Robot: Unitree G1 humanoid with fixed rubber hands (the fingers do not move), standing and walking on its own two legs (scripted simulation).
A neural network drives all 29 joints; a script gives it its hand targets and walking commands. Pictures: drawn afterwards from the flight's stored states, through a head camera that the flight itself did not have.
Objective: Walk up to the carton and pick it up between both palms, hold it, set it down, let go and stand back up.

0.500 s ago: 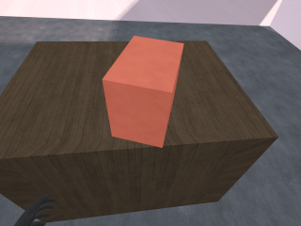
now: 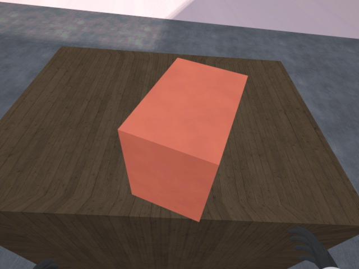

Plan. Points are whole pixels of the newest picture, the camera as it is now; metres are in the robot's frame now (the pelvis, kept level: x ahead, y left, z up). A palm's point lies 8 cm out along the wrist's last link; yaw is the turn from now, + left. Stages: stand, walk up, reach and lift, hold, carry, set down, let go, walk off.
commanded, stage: walk up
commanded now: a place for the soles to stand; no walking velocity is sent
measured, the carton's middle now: (188, 137) +0.41 -0.01 +0.07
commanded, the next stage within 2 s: none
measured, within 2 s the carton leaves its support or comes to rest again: neither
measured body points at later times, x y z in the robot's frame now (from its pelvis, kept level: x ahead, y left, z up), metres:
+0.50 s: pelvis +0.01 -0.02 +0.02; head +0.02 -0.02 +0.47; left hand +0.16 +0.30 -0.06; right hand +0.15 -0.33 -0.08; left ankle +0.05 +0.13 -0.71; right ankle -0.01 -0.14 -0.71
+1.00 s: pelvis -0.02 +0.00 +0.02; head +0.01 +0.01 +0.47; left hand +0.07 +0.36 -0.09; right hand +0.12 -0.32 -0.08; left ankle +0.05 +0.13 -0.71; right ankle -0.01 -0.14 -0.71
